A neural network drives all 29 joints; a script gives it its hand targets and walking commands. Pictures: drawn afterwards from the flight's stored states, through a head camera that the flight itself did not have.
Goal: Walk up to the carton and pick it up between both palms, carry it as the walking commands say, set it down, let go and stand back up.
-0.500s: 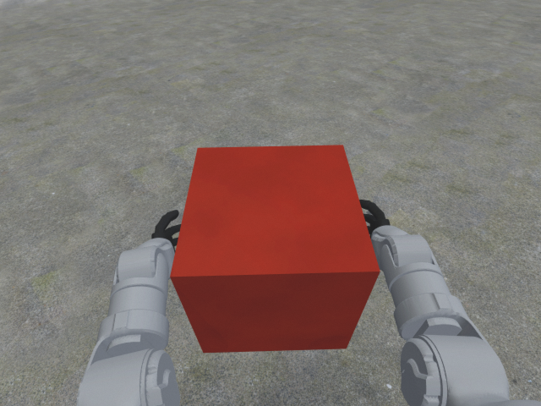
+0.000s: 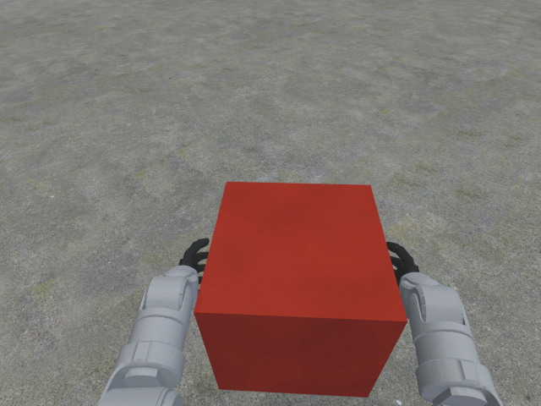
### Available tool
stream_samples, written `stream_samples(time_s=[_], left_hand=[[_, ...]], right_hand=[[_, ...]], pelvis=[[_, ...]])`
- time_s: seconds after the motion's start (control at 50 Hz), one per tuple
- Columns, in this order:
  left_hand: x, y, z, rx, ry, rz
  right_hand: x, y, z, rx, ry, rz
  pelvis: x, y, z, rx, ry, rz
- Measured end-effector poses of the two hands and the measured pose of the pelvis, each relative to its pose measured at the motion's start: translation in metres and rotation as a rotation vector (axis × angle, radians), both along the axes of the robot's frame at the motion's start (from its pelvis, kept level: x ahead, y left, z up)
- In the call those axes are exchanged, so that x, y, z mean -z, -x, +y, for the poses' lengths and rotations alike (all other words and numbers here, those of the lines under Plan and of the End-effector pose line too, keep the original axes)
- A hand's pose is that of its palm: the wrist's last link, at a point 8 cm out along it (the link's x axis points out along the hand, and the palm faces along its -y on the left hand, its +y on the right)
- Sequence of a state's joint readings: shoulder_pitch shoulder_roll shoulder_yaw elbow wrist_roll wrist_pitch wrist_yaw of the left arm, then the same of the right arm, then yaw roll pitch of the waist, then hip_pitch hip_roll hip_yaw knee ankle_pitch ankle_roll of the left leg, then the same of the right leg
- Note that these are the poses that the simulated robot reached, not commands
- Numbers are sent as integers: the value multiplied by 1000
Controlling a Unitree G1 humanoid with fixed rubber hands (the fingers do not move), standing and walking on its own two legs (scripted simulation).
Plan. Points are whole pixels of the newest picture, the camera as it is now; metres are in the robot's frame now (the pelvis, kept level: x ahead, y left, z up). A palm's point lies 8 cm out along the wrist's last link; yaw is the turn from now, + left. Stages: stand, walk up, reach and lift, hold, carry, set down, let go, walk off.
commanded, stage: reach and lift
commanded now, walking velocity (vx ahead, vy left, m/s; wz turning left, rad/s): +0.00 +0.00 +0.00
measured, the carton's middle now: (295, 286) +0.33 +0.00 -0.02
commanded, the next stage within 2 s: hold in 0.74 s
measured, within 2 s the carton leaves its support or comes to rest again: neither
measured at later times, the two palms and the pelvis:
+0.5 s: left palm (182, 292) +0.28 +0.17 +0.04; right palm (415, 296) +0.27 -0.18 +0.04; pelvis +0.00 +0.00 +0.00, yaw +0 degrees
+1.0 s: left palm (185, 295) +0.28 +0.17 +0.04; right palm (418, 300) +0.27 -0.18 +0.04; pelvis +0.00 +0.00 +0.00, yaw +0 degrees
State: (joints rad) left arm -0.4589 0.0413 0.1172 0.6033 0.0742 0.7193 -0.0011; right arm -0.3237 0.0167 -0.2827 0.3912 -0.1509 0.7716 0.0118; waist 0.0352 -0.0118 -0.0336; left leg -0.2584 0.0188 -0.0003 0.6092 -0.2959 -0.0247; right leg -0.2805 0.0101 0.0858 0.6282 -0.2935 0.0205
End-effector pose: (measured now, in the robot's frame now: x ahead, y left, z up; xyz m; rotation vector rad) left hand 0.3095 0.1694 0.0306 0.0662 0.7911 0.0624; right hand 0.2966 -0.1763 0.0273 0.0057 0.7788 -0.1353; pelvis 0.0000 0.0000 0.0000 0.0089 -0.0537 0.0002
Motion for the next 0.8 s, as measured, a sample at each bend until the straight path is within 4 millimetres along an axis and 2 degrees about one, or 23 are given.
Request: stream_samples(time_s=[0.14,0.4,0.8], left_hand=[[-6,7,-4,-11,31,-42],[-11,28,-1,-47,42,-53],[-7,33,0,-52,56,-47]], right_hand=[[-8,10,-4,41,-26,-45],[-12,23,-2,40,-57,-57],[-10,28,-1,39,-48,-52]], pelvis=[[-3,-10,-1,0,0,5],[-2,-3,-2,1,-2,-34],[-2,1,-2,1,-2,-39]])
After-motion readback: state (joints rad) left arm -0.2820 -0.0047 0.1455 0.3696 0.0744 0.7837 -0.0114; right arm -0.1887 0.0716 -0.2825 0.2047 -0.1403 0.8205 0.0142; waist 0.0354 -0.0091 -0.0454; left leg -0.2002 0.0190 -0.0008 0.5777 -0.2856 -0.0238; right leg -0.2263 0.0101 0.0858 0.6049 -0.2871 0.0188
